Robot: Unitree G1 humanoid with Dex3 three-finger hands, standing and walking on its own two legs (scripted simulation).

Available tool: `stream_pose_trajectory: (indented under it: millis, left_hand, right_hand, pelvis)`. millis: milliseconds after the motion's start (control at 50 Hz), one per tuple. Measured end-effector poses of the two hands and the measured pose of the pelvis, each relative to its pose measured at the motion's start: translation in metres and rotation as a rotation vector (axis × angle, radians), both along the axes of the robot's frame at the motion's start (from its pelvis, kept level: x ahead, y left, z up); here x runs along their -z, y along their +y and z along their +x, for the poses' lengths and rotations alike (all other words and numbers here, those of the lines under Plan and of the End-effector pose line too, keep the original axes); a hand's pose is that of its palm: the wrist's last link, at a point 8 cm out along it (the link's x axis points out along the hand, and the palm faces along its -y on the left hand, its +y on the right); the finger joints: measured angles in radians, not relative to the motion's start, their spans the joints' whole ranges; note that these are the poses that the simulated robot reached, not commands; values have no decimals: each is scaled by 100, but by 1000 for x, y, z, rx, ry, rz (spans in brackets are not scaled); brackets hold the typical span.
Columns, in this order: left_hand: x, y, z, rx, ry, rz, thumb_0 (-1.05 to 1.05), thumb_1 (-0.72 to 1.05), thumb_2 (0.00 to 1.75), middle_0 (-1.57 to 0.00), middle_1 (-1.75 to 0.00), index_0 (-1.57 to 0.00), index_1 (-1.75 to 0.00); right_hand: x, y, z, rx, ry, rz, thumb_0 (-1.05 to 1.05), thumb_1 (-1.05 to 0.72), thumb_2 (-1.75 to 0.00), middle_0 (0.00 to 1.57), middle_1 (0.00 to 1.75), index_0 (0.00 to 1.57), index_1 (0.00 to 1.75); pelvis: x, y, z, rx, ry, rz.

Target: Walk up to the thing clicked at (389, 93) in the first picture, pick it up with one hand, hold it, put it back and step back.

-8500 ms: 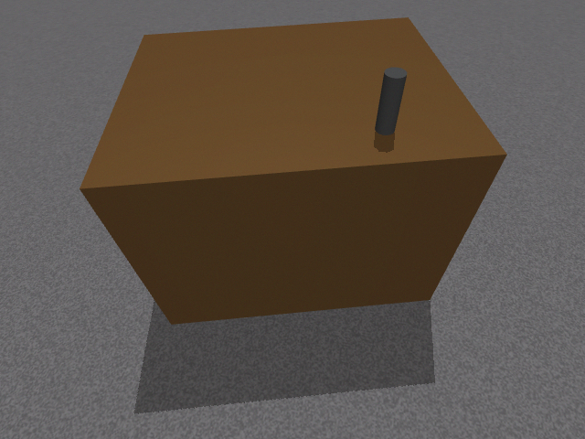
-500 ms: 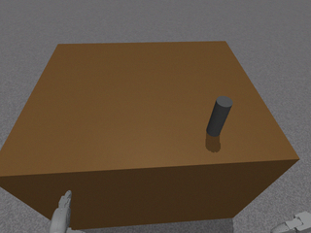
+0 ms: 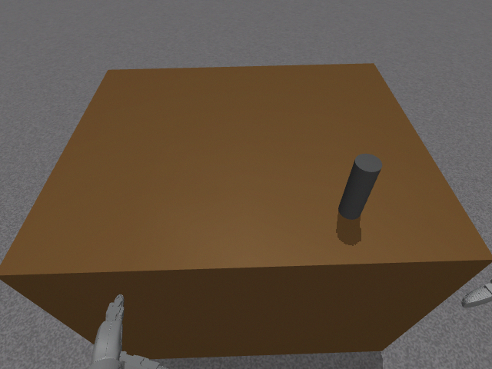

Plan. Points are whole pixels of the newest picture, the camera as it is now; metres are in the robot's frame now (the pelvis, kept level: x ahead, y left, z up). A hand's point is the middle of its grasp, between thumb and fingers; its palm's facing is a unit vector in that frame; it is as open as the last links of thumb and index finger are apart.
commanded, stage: go down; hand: right
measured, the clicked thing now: (358, 188) +0.46 -0.18 +0.00
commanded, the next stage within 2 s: none
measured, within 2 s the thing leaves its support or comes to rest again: neither
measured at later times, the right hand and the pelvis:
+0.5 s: hand out of the picture +0.31 -0.33 +0.10, palm faces +0.13 +0.99 -0.02, open 17.5 cm; pelvis +0.01 -0.01 +0.00, yaw +0 degrees
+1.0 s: hand out of the picture +0.35 -0.36 +0.10, palm faces +0.11 +0.99 +0.01, open 17.6 cm; pelvis +0.01 -0.01 -0.01, yaw +1 degrees
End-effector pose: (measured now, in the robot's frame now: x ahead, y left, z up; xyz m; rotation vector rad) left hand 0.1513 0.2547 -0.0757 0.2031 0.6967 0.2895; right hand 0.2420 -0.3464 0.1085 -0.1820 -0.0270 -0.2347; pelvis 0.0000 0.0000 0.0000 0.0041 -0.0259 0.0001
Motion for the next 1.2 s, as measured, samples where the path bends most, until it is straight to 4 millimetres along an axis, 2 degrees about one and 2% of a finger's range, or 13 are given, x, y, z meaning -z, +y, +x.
stream_pose_trajectory:
  millis: [100,220,320,440,640,780,900,1020,1120,1200]
  left_hand:
    - [4,2,-3,-26,22,13,-1,-53,5,-5,-4,-6,-4]
    - [11,-4,-5,-5,69,21,-1,-54,5,-5,-4,-5,-4]
    - [2,-8,7,23,30,44,-1,-54,5,-6,-5,-6,-5]
    - [-5,-9,16,31,-3,69,-1,-54,5,-6,-5,-6,-5]
    - [5,-3,-3,9,40,85,-1,-54,5,-6,-5,-6,-5]
    - [1,6,-12,5,35,116,-1,-53,5,-6,-5,-6,-5]
    - [3,2,-14,14,49,126,-1,-53,6,-6,-5,-6,-5]
    - [5,1,-9,18,51,137,-1,-54,6,-6,-5,-6,-5]
    - [0,-3,-2,23,4,139,-1,-54,6,-6,-5,-6,-6]
    - [-3,-2,-5,12,-13,139,-1,-54,6,-6,-5,-6,-6]
  right_hand:
    - [-1,-16,20,-38,15,75,-1,57,-2,6,4,6,4]
    - [12,-19,23,-91,72,105,-1,58,-2,5,5,6,4]
    - [15,-20,24,-87,34,126,-1,57,-3,5,5,6,4]
    - [13,-33,31,-81,8,158,-1,55,-3,5,5,6,4]
    - [2,-42,60,-152,34,184,-1,54,-3,5,4,5,4]
    - [4,-46,76,-134,36,202,-1,55,-3,5,4,5,4]
    - [9,-55,80,-129,50,196,-1,57,-3,5,4,5,4]
    - [4,-62,86,-130,31,192,-1,57,-3,5,4,5,4]
    - [-1,-63,94,-145,31,185,-1,55,-4,6,4,6,4]
    - [1,-64,97,-145,41,201,-1,54,-4,6,4,6,4]
  pelvis:
    - [0,-3,6,-8,20,1]
    - [1,-8,11,-14,40,4]
    - [2,-9,13,-8,44,6]
    - [3,-7,13,1,49,11]
    - [7,-6,7,1,88,15]
    - [9,-5,3,-11,111,14]
    - [11,-5,5,-10,136,17]
    - [14,-8,5,-9,150,24]
    - [15,-10,5,-11,156,27]
    - [16,-12,6,-12,163,28]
